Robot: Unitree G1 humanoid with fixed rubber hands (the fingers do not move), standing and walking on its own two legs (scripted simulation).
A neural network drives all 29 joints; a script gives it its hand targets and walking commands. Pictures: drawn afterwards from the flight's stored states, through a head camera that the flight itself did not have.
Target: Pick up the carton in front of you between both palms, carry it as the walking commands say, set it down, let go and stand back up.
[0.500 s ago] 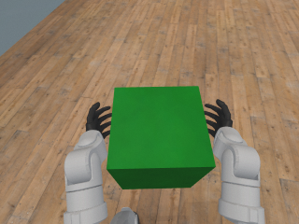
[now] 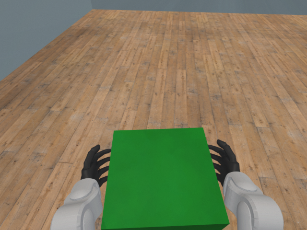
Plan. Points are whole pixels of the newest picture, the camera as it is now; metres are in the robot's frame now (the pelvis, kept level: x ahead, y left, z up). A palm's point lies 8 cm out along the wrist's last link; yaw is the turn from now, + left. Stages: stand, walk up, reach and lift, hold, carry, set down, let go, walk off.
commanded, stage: carry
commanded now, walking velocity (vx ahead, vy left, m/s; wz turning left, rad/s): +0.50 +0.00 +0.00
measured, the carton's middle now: (160, 191) +0.23 +0.00 +0.02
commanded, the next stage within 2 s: none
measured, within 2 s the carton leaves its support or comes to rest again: neither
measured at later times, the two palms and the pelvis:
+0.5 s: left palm (112, 95) +0.52 +0.14 +0.10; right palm (201, 91) +0.54 -0.16 +0.10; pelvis +0.31 -0.02 +0.00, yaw +2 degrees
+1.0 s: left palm (115, 52) +0.86 +0.17 +0.10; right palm (179, 50) +0.86 -0.13 +0.10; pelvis +0.64 +0.01 +0.00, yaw +0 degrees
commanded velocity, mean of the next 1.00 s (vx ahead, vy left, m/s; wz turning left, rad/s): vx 0.50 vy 0.00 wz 0.00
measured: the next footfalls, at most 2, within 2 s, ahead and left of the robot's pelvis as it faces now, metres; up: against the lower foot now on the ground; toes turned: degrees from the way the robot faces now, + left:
right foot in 0.08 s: +0.23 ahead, -0.11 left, +0.00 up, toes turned -10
left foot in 0.60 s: +0.55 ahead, +0.12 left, +0.00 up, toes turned +12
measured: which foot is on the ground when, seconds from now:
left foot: down 0.00-0.12, up 0.14-0.58, down 0.60-1.00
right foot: up 0.00-0.06, down 0.08-0.62, up 0.64-1.00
